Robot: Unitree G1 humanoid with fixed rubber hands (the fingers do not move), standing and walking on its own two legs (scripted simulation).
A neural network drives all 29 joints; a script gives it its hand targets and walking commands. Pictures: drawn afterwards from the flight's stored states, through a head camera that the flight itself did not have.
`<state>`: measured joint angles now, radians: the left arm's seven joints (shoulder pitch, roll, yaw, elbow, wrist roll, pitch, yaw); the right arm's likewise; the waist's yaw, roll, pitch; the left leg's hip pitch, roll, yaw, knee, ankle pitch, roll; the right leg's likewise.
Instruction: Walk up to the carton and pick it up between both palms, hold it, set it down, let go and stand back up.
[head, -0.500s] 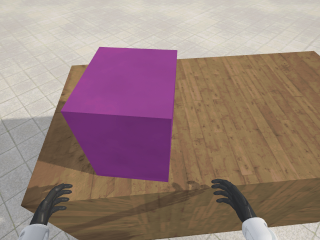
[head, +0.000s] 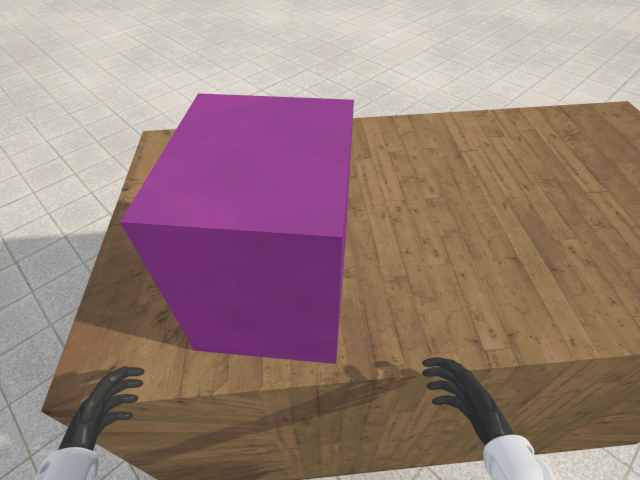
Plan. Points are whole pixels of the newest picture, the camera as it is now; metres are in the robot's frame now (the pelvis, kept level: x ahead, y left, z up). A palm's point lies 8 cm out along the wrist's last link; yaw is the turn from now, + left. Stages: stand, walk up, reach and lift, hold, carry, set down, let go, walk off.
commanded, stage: stand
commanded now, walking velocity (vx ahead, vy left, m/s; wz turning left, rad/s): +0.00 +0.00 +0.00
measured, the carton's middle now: (269, 232) +0.43 +0.06 +0.06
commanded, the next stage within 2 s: none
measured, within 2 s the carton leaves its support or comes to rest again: neither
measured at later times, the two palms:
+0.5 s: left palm (85, 436) +0.19 +0.27 -0.01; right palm (484, 421) +0.18 -0.20 -0.03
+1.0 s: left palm (83, 436) +0.19 +0.27 -0.01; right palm (484, 420) +0.18 -0.20 -0.03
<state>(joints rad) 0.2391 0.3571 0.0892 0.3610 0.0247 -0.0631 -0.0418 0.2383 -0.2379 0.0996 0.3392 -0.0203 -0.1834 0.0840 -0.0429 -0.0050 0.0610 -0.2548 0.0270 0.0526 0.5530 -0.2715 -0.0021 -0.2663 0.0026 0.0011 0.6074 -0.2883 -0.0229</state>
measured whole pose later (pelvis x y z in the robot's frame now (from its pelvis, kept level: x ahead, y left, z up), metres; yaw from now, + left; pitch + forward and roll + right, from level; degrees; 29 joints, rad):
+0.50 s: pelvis +0.00 +0.00 +0.00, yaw +0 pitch -3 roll +1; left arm 0.24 0.36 0.09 0.36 0.02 -0.06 -0.05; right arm 0.24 -0.24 0.10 0.34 -0.02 -0.18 0.08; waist -0.04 0.00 0.06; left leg -0.26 0.03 0.05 0.55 -0.28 0.00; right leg -0.27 0.00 0.00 0.63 -0.35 -0.02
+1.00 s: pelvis +0.00 +0.00 +0.00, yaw +0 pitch -3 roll +1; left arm 0.24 0.36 0.09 0.36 0.02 -0.07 -0.06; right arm 0.24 -0.24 0.09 0.34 -0.02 -0.18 0.08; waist -0.04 0.00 0.06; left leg -0.26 0.03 0.05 0.55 -0.28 0.00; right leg -0.27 0.00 0.00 0.63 -0.39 -0.02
